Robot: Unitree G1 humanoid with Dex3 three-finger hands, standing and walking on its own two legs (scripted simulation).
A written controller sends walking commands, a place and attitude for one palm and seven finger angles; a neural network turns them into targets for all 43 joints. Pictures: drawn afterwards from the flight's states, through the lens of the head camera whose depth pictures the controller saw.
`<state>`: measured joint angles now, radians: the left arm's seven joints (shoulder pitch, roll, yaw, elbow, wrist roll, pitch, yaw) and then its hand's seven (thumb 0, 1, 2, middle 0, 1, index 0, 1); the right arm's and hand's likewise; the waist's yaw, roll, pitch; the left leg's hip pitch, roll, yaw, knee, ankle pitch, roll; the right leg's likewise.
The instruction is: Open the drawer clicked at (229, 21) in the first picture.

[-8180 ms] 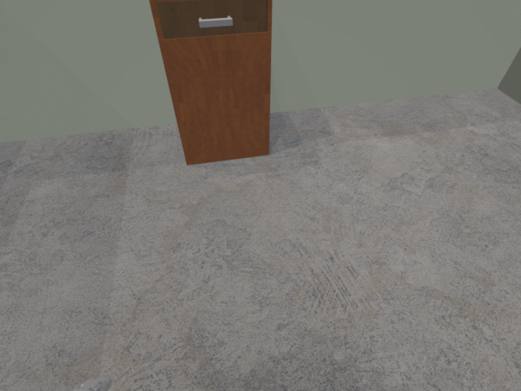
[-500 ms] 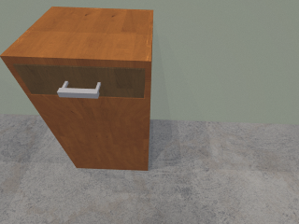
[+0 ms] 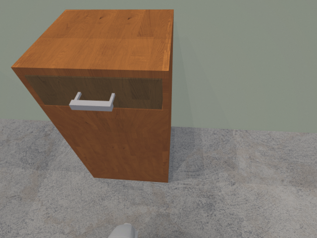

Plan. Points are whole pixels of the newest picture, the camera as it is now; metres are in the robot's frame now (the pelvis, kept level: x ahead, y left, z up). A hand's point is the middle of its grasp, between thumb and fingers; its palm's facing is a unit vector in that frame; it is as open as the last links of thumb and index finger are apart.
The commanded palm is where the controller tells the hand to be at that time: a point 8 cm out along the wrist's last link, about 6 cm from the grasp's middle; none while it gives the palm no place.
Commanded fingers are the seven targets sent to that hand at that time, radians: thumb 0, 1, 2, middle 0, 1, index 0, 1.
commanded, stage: come to a stop and stand still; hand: left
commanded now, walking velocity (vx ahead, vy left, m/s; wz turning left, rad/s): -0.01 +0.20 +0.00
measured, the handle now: (93, 100) +0.52 +0.27 +0.02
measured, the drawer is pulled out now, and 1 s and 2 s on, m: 0.00 0.00 0.00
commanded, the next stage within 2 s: look again from close up in 1.16 s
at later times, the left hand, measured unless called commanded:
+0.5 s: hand out of the picture +0.03 +0.24 -0.18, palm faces +0.01 -0.98 -0.18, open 7.3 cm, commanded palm none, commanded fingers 0.00 0.90 0.90 -0.20 -0.30 -0.20 -0.30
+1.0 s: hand out of the picture -0.03 +0.14 -0.18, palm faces +0.06 -0.99 -0.15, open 7.3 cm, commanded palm none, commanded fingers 0.00 0.90 0.90 -0.20 -0.30 -0.20 -0.30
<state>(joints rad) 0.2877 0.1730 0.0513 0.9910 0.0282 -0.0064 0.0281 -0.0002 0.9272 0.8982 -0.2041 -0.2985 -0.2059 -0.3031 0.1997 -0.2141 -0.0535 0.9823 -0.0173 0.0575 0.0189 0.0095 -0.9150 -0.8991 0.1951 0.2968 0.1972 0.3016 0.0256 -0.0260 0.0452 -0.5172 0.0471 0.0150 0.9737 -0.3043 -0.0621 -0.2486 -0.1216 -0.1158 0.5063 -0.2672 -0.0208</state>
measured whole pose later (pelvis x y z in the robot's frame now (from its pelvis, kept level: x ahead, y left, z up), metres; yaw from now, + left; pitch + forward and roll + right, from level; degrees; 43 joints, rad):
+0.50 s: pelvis +0.00 +0.06 -0.01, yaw -1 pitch +1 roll +1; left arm 0.27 0.17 0.04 1.03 0.02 0.06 0.01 0.01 0.93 0.90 -0.20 -0.30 -0.20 -0.30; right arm 0.24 -0.15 -0.02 1.02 -0.03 0.00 -0.03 0.00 -0.94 -0.90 0.20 0.30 0.20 0.30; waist -0.01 -0.03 0.00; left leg -0.27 0.04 0.10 0.42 -0.17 0.01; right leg -0.33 -0.02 -0.04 0.80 -0.46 0.01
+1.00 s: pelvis -0.01 -0.01 -0.01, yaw +0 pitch -1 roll +1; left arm 0.34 0.10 0.00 1.13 0.00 -0.01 0.03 0.01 0.93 0.90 -0.20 -0.30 -0.20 -0.30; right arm 0.32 -0.10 0.01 1.16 -0.01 0.00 -0.04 0.01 -0.91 -0.90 0.20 0.30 0.20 0.30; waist 0.00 0.01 0.02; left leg -0.19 0.08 0.02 0.43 -0.21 -0.06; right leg -0.13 0.07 -0.10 0.44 -0.29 -0.10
